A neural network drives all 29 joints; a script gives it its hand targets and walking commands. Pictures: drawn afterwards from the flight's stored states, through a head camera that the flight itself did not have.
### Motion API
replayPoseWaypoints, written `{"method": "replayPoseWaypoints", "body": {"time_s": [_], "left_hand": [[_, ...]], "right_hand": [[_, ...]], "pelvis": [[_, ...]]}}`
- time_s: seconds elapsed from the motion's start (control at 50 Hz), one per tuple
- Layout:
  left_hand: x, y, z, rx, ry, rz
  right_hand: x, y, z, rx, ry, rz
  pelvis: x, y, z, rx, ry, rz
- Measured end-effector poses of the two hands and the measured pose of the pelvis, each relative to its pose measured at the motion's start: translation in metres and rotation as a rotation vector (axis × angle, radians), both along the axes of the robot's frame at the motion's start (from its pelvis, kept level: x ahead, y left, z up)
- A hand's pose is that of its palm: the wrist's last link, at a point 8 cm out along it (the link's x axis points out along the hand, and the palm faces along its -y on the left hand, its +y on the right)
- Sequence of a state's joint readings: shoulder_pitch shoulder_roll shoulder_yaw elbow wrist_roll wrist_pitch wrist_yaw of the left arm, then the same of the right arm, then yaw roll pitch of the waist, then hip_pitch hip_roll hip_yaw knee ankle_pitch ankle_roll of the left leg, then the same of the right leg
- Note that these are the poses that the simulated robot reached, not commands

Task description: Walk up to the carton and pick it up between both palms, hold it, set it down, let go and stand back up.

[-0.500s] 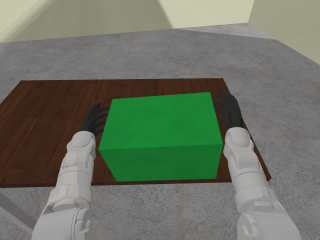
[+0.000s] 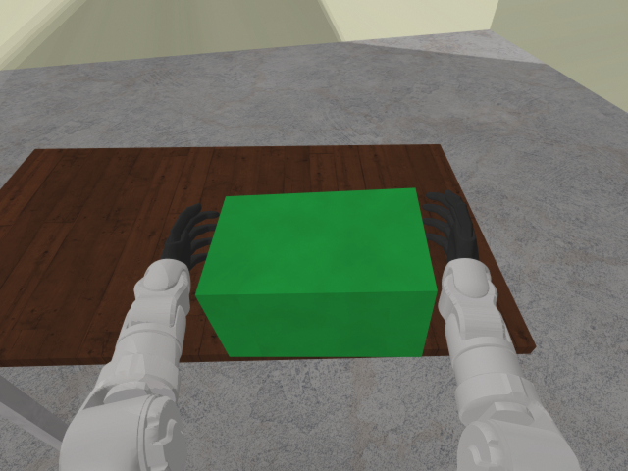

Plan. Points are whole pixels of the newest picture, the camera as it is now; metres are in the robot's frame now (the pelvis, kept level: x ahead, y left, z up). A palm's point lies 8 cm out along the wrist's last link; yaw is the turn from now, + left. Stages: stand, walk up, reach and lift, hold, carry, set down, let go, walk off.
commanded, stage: set down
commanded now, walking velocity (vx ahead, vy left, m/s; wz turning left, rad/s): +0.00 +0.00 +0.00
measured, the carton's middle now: (320, 274) +0.40 -0.01 +0.03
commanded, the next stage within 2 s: none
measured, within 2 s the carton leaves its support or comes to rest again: rests again in 2.00 s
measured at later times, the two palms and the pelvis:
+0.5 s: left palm (182, 267) +0.39 +0.19 +0.07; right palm (456, 262) +0.37 -0.18 +0.08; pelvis +0.00 +0.00 +0.00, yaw +0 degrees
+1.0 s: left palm (186, 262) +0.40 +0.18 +0.06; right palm (455, 275) +0.37 -0.19 +0.06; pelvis +0.01 +0.00 +0.00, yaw +0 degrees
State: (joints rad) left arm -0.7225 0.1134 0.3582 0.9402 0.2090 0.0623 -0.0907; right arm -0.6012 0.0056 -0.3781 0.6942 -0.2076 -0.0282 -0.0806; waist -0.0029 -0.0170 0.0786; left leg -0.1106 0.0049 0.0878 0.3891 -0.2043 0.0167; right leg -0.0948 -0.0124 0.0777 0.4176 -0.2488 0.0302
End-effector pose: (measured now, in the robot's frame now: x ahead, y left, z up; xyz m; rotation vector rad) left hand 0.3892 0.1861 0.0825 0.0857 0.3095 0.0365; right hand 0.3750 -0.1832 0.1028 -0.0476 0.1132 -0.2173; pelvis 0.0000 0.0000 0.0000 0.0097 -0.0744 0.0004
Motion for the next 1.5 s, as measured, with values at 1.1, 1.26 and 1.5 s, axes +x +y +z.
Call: {"method": "replayPoseWaypoints", "body": {"time_s": [1.1, 1.26, 1.5], "left_hand": [[0.012, -0.004, -0.019, -0.020, -0.052, -0.030], [0.012, -0.004, -0.020, -0.027, -0.057, -0.027], [0.014, -0.004, -0.022, -0.045, -0.068, -0.023]], "right_hand": [[-0.005, -0.004, -0.041, -0.011, 0.042, -0.037], [-0.005, -0.004, -0.042, -0.014, 0.039, -0.036], [-0.004, -0.004, -0.043, -0.021, 0.028, -0.036]], "pelvis": [[0.008, 0.000, 0.000, 0.000, 0.056, 0.000], [0.008, 0.000, 0.000, 0.000, 0.059, 0.000], [0.009, 0.000, 0.000, 0.000, 0.068, 0.001]]}}
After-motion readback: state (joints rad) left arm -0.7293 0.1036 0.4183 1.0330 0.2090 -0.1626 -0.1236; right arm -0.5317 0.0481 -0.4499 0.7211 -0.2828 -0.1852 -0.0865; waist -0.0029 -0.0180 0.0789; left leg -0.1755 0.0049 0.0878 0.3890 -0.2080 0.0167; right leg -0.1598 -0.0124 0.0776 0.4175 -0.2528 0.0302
